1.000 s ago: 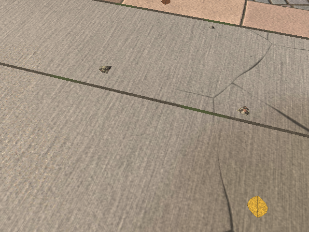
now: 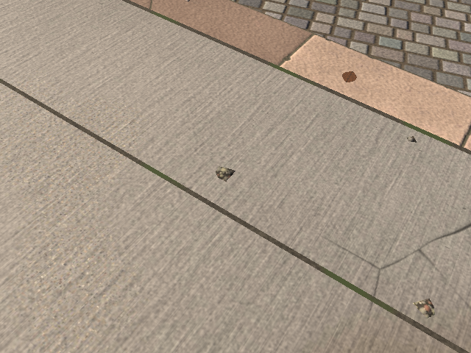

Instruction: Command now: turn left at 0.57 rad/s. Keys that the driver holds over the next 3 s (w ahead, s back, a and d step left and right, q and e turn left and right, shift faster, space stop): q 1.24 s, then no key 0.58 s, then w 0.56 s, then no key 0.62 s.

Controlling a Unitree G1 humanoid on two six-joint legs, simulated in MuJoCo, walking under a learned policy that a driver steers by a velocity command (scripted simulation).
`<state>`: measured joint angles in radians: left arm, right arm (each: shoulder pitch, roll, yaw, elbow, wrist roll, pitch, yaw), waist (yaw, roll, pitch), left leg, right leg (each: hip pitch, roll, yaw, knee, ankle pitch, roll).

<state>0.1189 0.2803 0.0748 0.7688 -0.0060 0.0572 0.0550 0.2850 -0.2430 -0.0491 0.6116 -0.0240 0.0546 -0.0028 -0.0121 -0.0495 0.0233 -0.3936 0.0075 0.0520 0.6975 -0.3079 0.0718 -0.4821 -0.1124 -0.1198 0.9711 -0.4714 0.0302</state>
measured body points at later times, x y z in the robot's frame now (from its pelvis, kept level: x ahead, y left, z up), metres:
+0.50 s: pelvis +0.05 -0.03 +0.01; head +0.09 -0.03 +0.46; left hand +0.16 +0.27 -0.07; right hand +0.30 -0.23 -0.08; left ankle +0.02 +0.08 -0.68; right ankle +0.12 -0.12 -0.72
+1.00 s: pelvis +0.07 +0.00 +0.02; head +0.09 +0.05 +0.47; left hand +0.06 +0.32 -0.09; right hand +0.36 -0.12 -0.04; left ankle +0.06 +0.09 -0.72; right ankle +0.14 -0.15 -0.62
